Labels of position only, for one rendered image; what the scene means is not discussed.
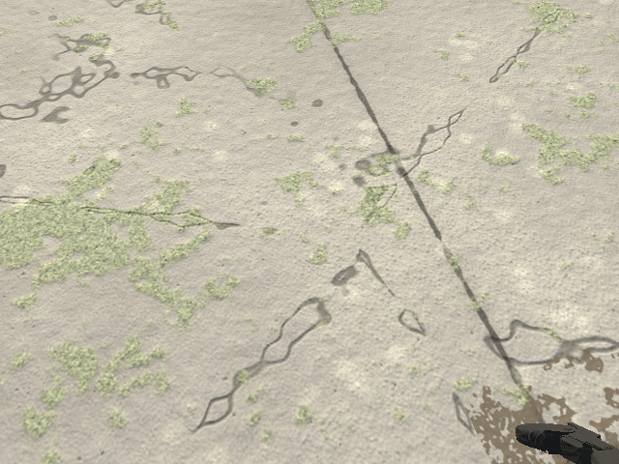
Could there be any right robot hand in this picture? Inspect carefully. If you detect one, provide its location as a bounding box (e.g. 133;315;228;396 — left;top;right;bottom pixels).
516;422;619;464

